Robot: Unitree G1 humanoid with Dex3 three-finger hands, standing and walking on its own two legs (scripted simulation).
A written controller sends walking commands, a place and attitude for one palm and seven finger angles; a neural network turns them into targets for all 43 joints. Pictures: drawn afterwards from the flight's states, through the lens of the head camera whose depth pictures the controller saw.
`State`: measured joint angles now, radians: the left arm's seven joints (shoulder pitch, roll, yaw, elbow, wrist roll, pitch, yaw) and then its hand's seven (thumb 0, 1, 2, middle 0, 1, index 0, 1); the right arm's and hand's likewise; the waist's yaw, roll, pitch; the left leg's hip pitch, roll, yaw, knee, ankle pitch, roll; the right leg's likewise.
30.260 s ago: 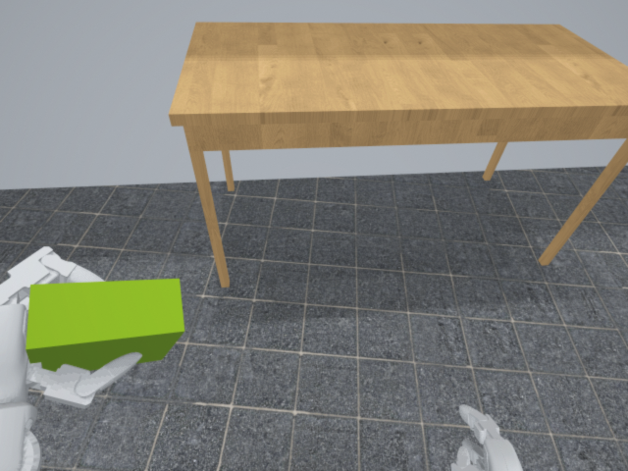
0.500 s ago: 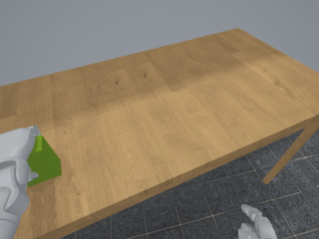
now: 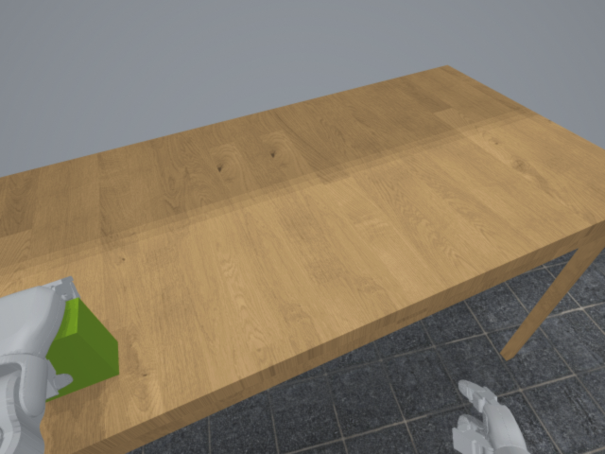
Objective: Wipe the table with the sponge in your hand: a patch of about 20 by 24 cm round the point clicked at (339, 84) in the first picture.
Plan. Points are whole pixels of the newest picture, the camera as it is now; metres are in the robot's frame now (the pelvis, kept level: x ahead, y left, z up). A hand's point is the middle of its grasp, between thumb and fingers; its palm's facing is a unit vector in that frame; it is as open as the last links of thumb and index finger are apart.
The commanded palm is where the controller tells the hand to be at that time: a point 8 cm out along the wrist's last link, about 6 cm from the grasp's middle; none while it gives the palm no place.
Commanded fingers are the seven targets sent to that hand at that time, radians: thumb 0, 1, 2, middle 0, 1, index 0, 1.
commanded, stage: wipe back along the first lane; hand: left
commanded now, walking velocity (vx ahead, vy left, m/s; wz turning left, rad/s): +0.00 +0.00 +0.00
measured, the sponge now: (60, 361) +0.20 +0.35 +0.03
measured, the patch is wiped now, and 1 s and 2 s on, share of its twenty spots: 1.00 1.00 1.00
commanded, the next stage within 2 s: lift the sponge slowly off the table in 0.20 s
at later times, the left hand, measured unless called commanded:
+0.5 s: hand (40, 373) +0.17 +0.33 +0.08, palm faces +0.03 -0.05 -1.00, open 9.7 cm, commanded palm +0.14 +0.32 +0.13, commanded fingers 0.00 0.10 1.30 -1.20 -1.60 -1.20 -1.60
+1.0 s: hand (35, 376) +0.16 +0.32 +0.09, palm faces +0.02 -0.07 -1.00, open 9.7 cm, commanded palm +0.14 +0.32 +0.16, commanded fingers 0.00 0.10 1.30 -1.20 -1.60 -1.20 -1.60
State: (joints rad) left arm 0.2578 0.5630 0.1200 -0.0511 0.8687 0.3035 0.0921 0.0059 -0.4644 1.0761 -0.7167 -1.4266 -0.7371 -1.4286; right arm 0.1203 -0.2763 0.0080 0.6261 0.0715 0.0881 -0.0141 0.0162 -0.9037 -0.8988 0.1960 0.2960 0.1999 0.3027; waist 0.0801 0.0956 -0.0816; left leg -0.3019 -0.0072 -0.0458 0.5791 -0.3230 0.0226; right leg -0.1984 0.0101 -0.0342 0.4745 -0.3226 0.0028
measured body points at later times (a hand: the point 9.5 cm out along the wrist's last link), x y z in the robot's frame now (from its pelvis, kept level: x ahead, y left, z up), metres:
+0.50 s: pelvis -0.01 +0.00 +0.00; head -0.03 -0.03 +0.45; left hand +0.16 +0.33 +0.13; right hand +0.21 -0.22 -0.09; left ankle -0.02 +0.11 -0.73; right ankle -0.05 -0.13 -0.73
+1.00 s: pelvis -0.03 -0.01 +0.00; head -0.04 -0.04 +0.45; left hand +0.16 +0.32 +0.14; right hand +0.21 -0.21 -0.08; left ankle -0.02 +0.11 -0.73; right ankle -0.05 -0.13 -0.73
